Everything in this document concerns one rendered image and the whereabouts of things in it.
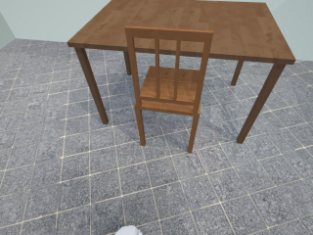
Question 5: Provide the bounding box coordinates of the table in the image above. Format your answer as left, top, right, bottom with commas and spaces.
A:
67, 0, 296, 144

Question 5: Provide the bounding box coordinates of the chair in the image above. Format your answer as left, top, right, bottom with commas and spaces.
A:
124, 25, 213, 154

